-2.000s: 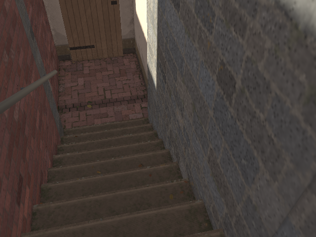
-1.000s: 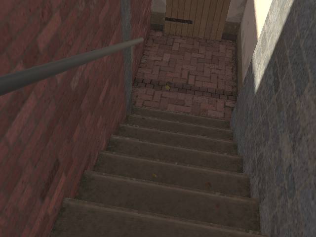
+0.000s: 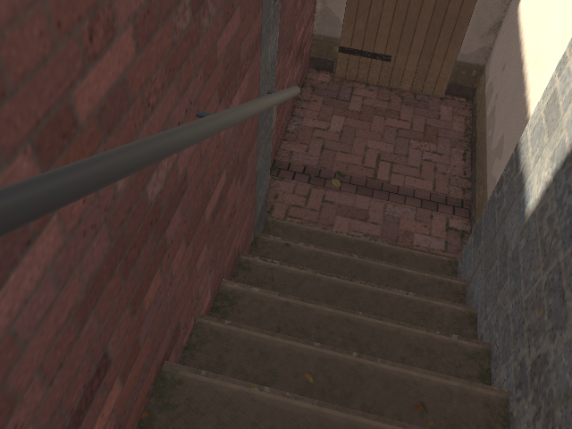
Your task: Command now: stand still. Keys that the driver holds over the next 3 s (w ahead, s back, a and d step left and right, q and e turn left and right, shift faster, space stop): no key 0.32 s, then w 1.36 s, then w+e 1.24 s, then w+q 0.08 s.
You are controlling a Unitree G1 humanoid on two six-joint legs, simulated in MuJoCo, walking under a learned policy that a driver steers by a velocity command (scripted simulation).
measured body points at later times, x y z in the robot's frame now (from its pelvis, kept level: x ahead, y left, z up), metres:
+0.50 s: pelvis +0.04 -0.02 +0.00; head +0.04 -0.01 +0.45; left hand +0.01 +0.22 -0.16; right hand +0.09 -0.27 -0.15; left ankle +0.03 +0.12 -0.74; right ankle -0.02 -0.15 -0.74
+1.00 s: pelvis +0.22 -0.09 -0.09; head +0.23 -0.10 +0.36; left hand +0.35 +0.18 -0.20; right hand +0.12 -0.34 -0.23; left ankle +0.04 +0.11 -0.73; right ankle +0.31 -0.22 -0.80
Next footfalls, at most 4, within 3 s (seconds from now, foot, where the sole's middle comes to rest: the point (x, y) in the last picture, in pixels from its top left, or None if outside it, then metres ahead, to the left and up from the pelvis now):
1.04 right None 0.30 -0.21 -0.94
1.52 left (271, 427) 0.63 0.02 -1.11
2.04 right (344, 378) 0.87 -0.23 -1.27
2.46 left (308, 327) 1.16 -0.12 -1.44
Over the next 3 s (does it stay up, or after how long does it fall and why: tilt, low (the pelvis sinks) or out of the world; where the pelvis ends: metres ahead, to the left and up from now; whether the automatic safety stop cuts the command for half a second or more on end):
stays up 1.24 -0.34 -0.77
